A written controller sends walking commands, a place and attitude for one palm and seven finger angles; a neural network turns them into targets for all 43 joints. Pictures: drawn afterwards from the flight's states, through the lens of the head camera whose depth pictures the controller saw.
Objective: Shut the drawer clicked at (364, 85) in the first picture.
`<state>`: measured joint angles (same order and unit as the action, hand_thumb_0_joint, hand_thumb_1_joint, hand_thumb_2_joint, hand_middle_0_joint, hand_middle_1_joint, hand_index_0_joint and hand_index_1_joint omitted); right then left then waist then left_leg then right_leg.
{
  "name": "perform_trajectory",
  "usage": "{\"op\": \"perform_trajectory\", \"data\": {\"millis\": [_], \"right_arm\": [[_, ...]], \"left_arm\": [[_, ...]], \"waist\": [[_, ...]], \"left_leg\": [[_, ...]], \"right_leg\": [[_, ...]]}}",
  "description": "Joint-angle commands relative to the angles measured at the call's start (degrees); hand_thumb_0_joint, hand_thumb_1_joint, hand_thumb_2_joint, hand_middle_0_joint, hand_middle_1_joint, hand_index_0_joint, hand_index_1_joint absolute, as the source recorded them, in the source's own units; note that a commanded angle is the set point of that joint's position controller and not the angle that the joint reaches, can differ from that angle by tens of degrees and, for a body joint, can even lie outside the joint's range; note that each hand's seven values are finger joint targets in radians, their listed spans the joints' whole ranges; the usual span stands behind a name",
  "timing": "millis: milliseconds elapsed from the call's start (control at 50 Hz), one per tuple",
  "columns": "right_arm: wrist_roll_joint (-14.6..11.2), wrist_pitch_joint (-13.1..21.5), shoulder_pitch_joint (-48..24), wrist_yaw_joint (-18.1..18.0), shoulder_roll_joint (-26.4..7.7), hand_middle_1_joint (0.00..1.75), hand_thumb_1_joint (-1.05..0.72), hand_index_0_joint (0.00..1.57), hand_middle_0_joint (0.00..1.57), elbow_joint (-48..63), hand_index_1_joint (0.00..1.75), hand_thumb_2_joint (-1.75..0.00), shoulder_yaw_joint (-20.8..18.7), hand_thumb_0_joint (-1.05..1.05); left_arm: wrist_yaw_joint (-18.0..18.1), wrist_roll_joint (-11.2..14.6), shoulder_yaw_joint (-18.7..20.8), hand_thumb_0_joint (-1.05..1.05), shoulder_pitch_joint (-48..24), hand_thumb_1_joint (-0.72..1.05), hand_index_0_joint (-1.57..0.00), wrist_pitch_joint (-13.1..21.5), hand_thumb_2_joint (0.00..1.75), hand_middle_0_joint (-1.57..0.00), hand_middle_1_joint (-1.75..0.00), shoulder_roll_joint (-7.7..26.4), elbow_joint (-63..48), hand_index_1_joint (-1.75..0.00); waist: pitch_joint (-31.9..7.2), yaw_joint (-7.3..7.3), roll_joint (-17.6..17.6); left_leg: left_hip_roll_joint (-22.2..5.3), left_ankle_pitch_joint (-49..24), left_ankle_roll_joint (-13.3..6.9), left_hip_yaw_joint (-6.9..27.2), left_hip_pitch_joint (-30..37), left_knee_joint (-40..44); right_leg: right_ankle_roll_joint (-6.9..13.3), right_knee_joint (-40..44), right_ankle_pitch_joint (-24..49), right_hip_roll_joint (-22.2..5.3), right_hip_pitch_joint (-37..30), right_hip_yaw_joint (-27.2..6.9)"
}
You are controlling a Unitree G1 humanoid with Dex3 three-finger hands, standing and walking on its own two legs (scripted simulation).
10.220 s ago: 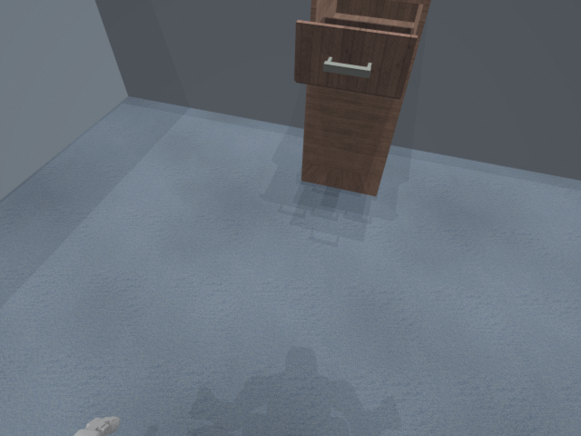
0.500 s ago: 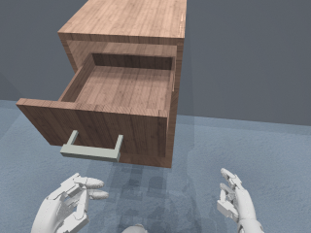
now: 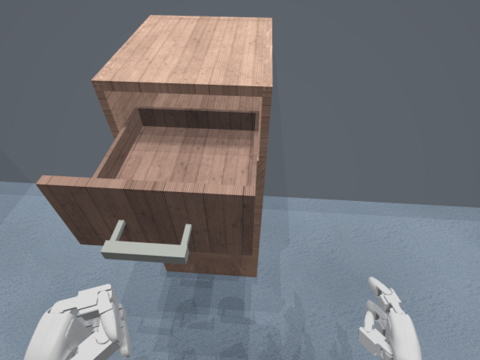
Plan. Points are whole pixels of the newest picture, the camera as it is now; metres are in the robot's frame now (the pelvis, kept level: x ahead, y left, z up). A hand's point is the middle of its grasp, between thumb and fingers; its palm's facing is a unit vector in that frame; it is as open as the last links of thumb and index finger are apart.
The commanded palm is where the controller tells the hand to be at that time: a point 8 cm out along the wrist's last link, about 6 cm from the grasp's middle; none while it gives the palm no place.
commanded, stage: raise the hand and make a fist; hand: left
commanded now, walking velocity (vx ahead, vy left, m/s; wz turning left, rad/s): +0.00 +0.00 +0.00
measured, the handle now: (149, 240) +0.30 +0.18 +0.05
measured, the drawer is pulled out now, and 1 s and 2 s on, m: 0.28 0.28 0.28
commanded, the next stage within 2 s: bring the fist close to the handle in 0.72 s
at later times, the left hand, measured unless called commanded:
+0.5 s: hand (110, 334) +0.13 +0.15 +0.15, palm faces -0.03 -1.00 +0.00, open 3.2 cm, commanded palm +0.07 +0.20 +0.15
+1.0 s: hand (127, 334) +0.14 +0.14 +0.12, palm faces +0.00 -1.00 -0.04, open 3.2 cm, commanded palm +0.09 +0.20 +0.13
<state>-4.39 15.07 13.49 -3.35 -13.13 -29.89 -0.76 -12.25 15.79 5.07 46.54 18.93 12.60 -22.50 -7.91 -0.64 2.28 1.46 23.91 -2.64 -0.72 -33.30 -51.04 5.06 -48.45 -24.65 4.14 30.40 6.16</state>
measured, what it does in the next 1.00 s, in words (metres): stands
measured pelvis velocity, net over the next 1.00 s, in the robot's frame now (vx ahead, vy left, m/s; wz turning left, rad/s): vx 0.00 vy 0.02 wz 0.01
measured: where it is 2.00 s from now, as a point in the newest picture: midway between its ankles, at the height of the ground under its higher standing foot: outside the picture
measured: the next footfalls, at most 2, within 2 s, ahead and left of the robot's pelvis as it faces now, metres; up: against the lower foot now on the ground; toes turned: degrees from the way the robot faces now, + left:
none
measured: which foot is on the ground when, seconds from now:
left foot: down 0.00-1.00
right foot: down 0.00-1.00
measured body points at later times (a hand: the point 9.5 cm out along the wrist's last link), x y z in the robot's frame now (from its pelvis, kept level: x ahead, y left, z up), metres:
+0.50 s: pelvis +0.00 +0.04 +0.01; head -0.02 +0.03 +0.46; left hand +0.12 +0.20 +0.15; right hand +0.21 -0.16 -0.03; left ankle +0.02 +0.09 -0.70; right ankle +0.00 -0.06 -0.70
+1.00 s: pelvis +0.00 +0.02 +0.00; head +0.00 +0.00 +0.45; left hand +0.13 +0.20 +0.13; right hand +0.21 -0.19 -0.04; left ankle +0.02 +0.09 -0.70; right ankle +0.00 -0.06 -0.70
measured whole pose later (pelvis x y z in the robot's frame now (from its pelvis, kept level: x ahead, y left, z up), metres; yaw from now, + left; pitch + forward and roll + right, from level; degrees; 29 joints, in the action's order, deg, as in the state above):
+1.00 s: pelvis +0.00 +0.02 +0.00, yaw +0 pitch +4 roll -1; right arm -3.4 12.4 14.5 -0.4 -12.7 -25.9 2.1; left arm -5.6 9.5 -3.3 50.4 8.8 10.4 -35.8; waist -6.3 -1.0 3.5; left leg 2.7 24.1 -4.1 -1.1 -30.3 -50.1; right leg 3.9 -47.8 -25.0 3.0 27.3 5.8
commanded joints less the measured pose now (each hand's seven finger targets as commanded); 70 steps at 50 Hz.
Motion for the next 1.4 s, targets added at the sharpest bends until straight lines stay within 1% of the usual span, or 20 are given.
{"op": "perform_trajectory", "data": {"millis": [0,100,140,160,220,360,460,580,620,720,760,820,880,940,960,1040,1160,1260,1360,1380], "right_arm": [[0.13,4.64,-7.48,1.31,-4.97,0.3,-0.9,0.2,0.2,11.11,0.3,-0.9,-0.96,0.0],[0.14,5.36,-7.57,2.29,-5.31,0.3,-0.9,0.2,0.2,11.75,0.3,-0.9,-0.33,0.0],[0.23,4.89,-7.64,2.4,-5.08,0.3,-0.9,0.2,0.2,12.25,0.3,-0.9,-0.13,0.0],[0.27,4.68,-8.17,2.4,-5.11,0.3,-0.9,0.2,0.2,12.49,0.3,-0.9,-0.11,0.0],[0.28,3.79,-7.46,3.12,-4.48,0.3,-0.9,0.2,0.2,13.38,0.3,-0.9,0.39,0.0],[0.26,3.98,-7.73,3.88,-4.93,0.3,-0.9,0.2,0.2,13.4,0.3,-0.9,0.41,0.0],[0.26,2.49,-7.73,3.77,-5.3,0.3,-0.9,0.2,0.2,14.1,0.3,-0.9,0.18,0.0],[0.63,2.14,-6.57,3.91,-4.59,0.3,-0.9,0.2,0.2,15.23,0.3,-0.9,0.13,0.0],[0.53,2.31,-6.42,4.01,-4.39,0.3,-0.9,0.2,0.2,14.65,0.3,-0.9,-0.08,0.0],[0.49,3.1,-6.16,4.44,-5.18,0.3,-0.9,0.2,0.2,14.48,0.3,-0.9,-0.36,0.0],[0.33,2.85,-6.42,4.24,-5.24,0.3,-0.9,0.2,0.2,14.51,0.3,-0.9,-0.69,0.0],[0.52,1.64,-6.54,3.84,-4.98,0.3,-0.9,0.2,0.2,15.1,0.3,-0.9,-0.38,0.0],[0.71,0.73,-6.55,3.05,-5.19,0.3,-0.9,0.2,0.2,14.66,0.3,-0.9,-0.15,0.0],[0.87,0.85,-5.87,2.49,-5.49,0.3,-0.9,0.2,0.2,14.67,0.3,-0.9,-0.03,0.0],[0.93,1.16,-5.59,2.44,-5.56,0.3,-0.9,0.2,0.2,14.58,0.3,-0.9,-0.02,0.0],[1.14,2.18,-4.44,2.75,-5.67,0.3,-0.9,0.2,0.2,13.83,0.3,-0.9,0.02,0.0],[1.24,0.49,-4.73,2.52,-5.84,0.3,-0.9,0.2,0.2,12.01,0.3,-0.9,-0.59,0.0],[1.19,-0.38,-5.12,2.35,-5.46,0.3,-0.9,0.2,0.2,12.31,0.3,-0.9,-0.6,0.0],[1.54,-0.1,-4.09,2.45,-5.61,0.3,-0.9,0.2,0.2,10.97,0.3,-0.9,-1.12,0.0],[1.72,-0.07,-3.86,2.62,-5.75,0.3,-0.9,0.2,0.2,11.13,0.3,-0.9,-0.99,0.0]], "left_arm": [[1.85,0.61,-0.18,0.0,4.98,0.9,-1.4,2.67,0.9,-1.4,-1.6,1.7,-16.93,-1.6],[1.42,-2.14,-4.49,0.0,5.62,0.9,-1.4,-1.51,0.9,-1.4,-1.6,1.63,-21.05,-1.6],[2.36,-3.29,-3.64,0.0,6.34,0.9,-1.4,-3.26,0.9,-1.4,-1.6,2.87,-23.42,-1.6],[3.11,-3.77,-2.7,0.0,6.58,0.9,-1.4,-4.06,0.9,-1.4,-1.6,3.8,-24.78,-1.6],[4.47,-4.3,-4.84,0.0,7.14,0.9,-1.4,-5.43,0.9,-1.4,-1.6,1.46,-29.16,-1.6],[4.83,-5.1,-8.86,0.0,8.05,0.9,-1.4,-7.31,0.9,-1.4,-1.6,-1.97,-29.94,-1.6],[5.26,-7.38,-7.83,0.0,7.58,0.9,-1.4,-9.72,0.9,-1.4,-1.6,1.02,-30.07,-1.6],[7.54,-6.22,-7.34,0.0,8.23,0.9,-1.4,-7.76,0.9,-1.4,-1.6,0.04,-35.1,-1.6],[7.85,-5.35,-6.52,0.0,10.51,0.9,-1.4,-6.74,0.9,-1.4,-1.6,-0.4,-33.96,-1.6],[6.53,-5.95,-10.55,0.0,10.53,0.9,-1.4,-6.02,0.9,-1.4,-1.6,-2.32,-32.97,-1.6],[6.49,-6.77,-8.62,0.0,11.37,0.9,-1.4,-6.8,0.9,-1.4,-1.6,0.1,-31.63,-1.6],[6.69,-7.46,-8.38,0.0,10.82,0.9,-1.4,-7.56,0.9,-1.4,-1.6,0.22,-30.1,-1.6],[7.1,-6.51,-6.58,0.0,6.81,0.9,-1.4,-7.17,0.9,-1.4,-1.6,0.19,-26.18,-1.6],[7.01,-4.78,-5.12,0.0,4.07,0.9,-1.4,-5.11,0.9,-1.4,-1.6,0.37,-25.22,-1.6],[7.12,-4.57,-4.86,0.0,2.46,0.9,-1.4,-4.26,0.9,-1.4,-1.6,0.88,-26.13,-1.6],[6.49,-4.16,-6.22,0.0,0.4,0.9,-1.4,-1.81,0.9,-1.4,-1.6,0.12,-24.29,-1.6],[5.09,-4.4,-1.77,0.0,2.19,0.9,-1.4,-2.61,0.9,-1.4,-1.6,2.62,-14.35,-1.6],[4.99,-3.32,-1.2,0.0,0.63,0.9,-1.4,-0.94,0.9,-1.4,-1.6,1.91,-15.77,-1.6],[5.18,-2.86,-0.73,0.0,-1.33,0.9,-1.4,3.55,0.9,-1.4,-1.6,2.07,-13.25,-1.6],[4.71,-2.98,-2.58,0.0,-1.35,0.9,-1.4,4.25,0.9,-1.4,-1.6,0.68,-12.21,-1.6]], "waist": [[-0.06,-0.89,-0.82],[2.34,-0.37,-0.68],[1.87,-0.89,-1.75],[1.51,-1.67,0.18],[1.26,-1.41,0.69],[4.0,-0.96,-1.43],[4.45,-1.31,-0.49],[-0.28,-1.68,0.65],[-0.07,-1.77,-1.4],[2.76,-0.38,-0.56],[2.75,-0.72,-1.78],[3.68,-0.6,-2.47],[5.95,0.06,-3.66],[3.19,-0.08,-3.38],[2.19,-0.15,-1.13],[-0.9,0.54,0.05],[-0.89,0.14,-5.15],[-2.68,-0.22,-2.05],[-3.25,0.88,-3.6],[-3.06,1.34,-3.38]], "left_leg": [[-1.66,-7.51,-0.6,3.76,4.62,8.32],[-2.2,-7.74,-0.67,4.82,6.37,10.89],[-2.41,-8.27,-0.43,5.11,7.08,11.92],[-2.38,-9.0,-0.14,5.08,7.71,12.43],[-3.01,-10.09,0.67,5.91,9.53,13.49],[-3.49,-6.91,1.52,7.79,9.4,14.98],[-3.01,-4.35,1.58,7.47,7.65,15.42],[-3.22,-9.7,1.93,6.89,9.82,13.9],[-3.14,-11.29,1.91,6.53,9.39,13.23],[-2.97,-9.54,1.28,6.69,8.45,12.61],[-2.76,-8.68,0.95,6.36,7.27,12.47],[-2.32,-6.26,0.5,5.69,5.91,12.22],[-1.85,-2.8,0.01,5.52,4.21,11.59],[-1.37,-2.44,-0.24,4.96,3.96,10.05],[-1.24,-3.0,-0.23,4.76,4.26,9.53],[-1.07,-6.59,-0.34,4.56,4.68,7.57],[-0.54,-9.78,-0.28,3.75,0.63,5.22],[-0.37,-12.09,-0.17,3.19,1.3,4.87],[-0.49,-12.46,-0.03,3.44,0.09,3.12],[-0.38,-12.04,-0.04,3.39,-0.29,2.94]], "right_leg": [[-4.45,12.54,2.94,-4.5,-1.85,-7.26],[-3.66,11.71,4.45,-3.56,-1.59,-4.43],[-3.41,11.08,5.11,-3.27,-2.43,-3.36],[-3.13,10.76,5.85,-3.15,-3.24,-2.97],[-3.13,9.59,5.96,-2.74,-2.71,-1.4],[-3.15,9.66,3.82,-2.5,-1.59,-1.12],[-2.98,9.58,2.57,-2.76,-2.55,-1.98],[-3.03,8.57,5.02,-2.59,-3.14,-1.44],[-3.05,8.69,6.26,-2.46,-3.26,-1.27],[-3.18,8.99,5.23,-2.87,-1.56,-1.68],[-3.12,9.64,5.22,-2.95,-2.36,-2.31],[-3.2,9.75,3.01,-3.13,-2.04,-2.85],[-3.36,10.91,-0.5,-3.01,-0.27,-3.52],[-3.43,11.28,-2.0,-3.2,-0.27,-4.75],[-3.32,11.17,-1.52,-3.25,-0.5,-5.05],[-3.35,9.93,3.14,-3.54,-0.89,-5.61],[-4.81,10.49,12.1,-5.17,-4.31,-9.2],[-5.02,8.99,17.55,-5.32,-5.29,-8.76],[-5.36,7.73,19.45,-5.13,-3.46,-8.92],[-5.34,7.32,18.94,-5.14,-2.69,-8.8]]}}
